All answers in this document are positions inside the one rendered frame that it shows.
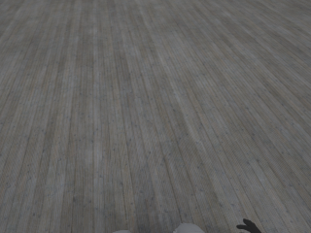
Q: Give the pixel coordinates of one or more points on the right robot thigh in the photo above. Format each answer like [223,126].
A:
[188,228]

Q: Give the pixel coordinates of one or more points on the robot right hand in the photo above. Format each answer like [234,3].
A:
[250,226]

